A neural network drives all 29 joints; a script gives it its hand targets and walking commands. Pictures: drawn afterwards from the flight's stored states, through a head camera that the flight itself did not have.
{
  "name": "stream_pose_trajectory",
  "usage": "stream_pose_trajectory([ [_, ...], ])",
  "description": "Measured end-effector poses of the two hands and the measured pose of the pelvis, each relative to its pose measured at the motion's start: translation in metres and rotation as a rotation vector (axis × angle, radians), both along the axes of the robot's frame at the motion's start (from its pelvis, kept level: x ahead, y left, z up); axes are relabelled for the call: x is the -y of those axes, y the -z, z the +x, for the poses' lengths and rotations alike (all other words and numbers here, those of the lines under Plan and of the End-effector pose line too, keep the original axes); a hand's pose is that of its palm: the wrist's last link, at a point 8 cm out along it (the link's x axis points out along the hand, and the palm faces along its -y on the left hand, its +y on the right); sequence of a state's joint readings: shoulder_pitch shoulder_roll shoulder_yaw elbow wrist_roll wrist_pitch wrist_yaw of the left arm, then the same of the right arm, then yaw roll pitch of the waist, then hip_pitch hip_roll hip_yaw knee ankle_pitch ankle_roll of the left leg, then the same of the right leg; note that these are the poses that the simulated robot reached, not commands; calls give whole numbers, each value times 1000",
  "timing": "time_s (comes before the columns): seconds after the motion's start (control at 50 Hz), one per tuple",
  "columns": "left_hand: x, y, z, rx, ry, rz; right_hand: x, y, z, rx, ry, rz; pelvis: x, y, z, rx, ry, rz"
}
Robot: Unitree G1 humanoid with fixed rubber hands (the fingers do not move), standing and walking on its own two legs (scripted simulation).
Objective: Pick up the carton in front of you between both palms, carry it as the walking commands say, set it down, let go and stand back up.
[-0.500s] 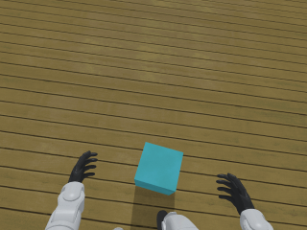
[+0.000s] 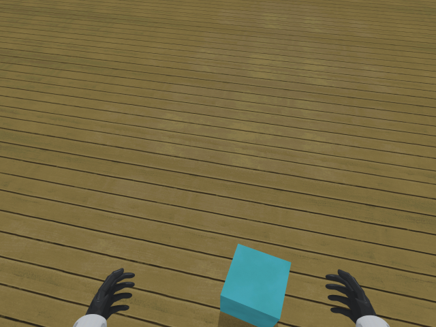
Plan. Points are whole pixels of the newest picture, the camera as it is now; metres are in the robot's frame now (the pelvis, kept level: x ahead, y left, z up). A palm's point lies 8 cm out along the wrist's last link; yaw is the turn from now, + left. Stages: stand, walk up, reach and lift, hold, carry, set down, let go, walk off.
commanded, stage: let go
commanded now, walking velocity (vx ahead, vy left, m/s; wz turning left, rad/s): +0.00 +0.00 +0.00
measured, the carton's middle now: (253, 287) +0.37 -0.11 -0.65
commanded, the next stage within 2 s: stand in 0.20 s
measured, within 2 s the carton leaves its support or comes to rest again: neither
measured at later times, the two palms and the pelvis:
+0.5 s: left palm out of the picture +0.11 +0.27 -0.08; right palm out of the picture +0.13 -0.31 -0.10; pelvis +0.00 -0.04 -0.01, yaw +2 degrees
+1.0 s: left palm out of the picture +0.10 +0.26 -0.09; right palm out of the picture +0.13 -0.33 -0.11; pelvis +0.01 -0.04 +0.00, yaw +4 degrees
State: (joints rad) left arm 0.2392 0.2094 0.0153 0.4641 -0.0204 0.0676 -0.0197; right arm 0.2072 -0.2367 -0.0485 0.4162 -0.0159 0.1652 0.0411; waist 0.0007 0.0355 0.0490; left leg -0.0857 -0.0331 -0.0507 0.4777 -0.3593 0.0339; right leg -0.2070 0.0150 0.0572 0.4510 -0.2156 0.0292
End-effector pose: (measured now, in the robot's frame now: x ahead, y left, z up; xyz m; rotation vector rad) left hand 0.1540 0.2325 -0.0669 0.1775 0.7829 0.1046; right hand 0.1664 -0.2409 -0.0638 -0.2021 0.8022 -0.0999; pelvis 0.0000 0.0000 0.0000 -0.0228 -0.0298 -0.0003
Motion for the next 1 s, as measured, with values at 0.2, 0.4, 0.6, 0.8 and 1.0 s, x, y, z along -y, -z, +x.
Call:
stream_pose_trajectory([
  [0.2, 21, -1, 1, 1, 13, 0, 20, 2, -16, -37, 15, -16, 17, 1, -7, 29, 3, 7],
  [0.4, -24, 10, -39, -154, -54, 204, 63, 32, -31, -88, -15, -107, 32, 6, -3, -28, -24, 15],
  [0.6, -30, 13, -44, -208, -108, 221, 79, 43, -26, -158, -39, -134, 40, 4, 9, -29, -47, 17],
  [0.8, -23, 18, -42, -226, -123, 198, 86, 41, -20, -175, -46, -153, 44, 2, 13, -17, -59, 17],
  [1.0, -29, 19, -55, -259, -141, 195, 91, 42, -34, -215, -44, -167, 44, -1, 9, -4, -63, 18],
])
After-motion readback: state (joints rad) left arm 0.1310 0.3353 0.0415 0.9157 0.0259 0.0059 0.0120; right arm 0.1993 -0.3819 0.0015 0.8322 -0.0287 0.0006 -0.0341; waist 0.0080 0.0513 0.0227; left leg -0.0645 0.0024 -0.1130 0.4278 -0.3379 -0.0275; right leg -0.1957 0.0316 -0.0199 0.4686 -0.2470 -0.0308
